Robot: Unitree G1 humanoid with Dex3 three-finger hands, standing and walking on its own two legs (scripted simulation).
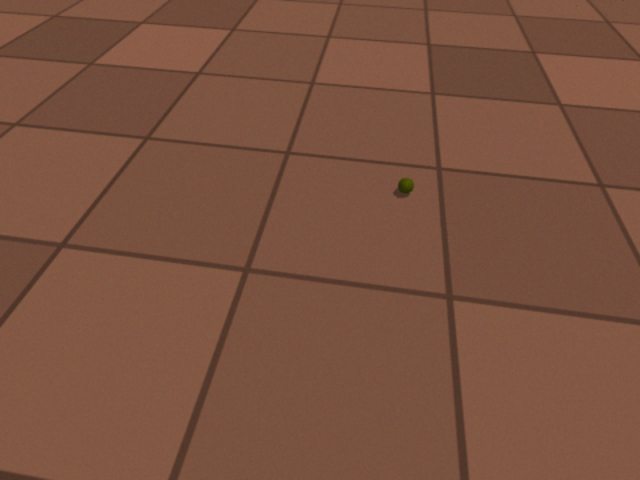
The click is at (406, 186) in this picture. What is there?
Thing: free ball
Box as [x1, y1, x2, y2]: [398, 178, 413, 193]
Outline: 403,178 399,181 398,187 402,192 406,193 412,189 413,183 410,179
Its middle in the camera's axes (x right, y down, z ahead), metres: +0.42 -0.30 +1.87
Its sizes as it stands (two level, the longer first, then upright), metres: 0.076 0.076 0.076
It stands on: the floor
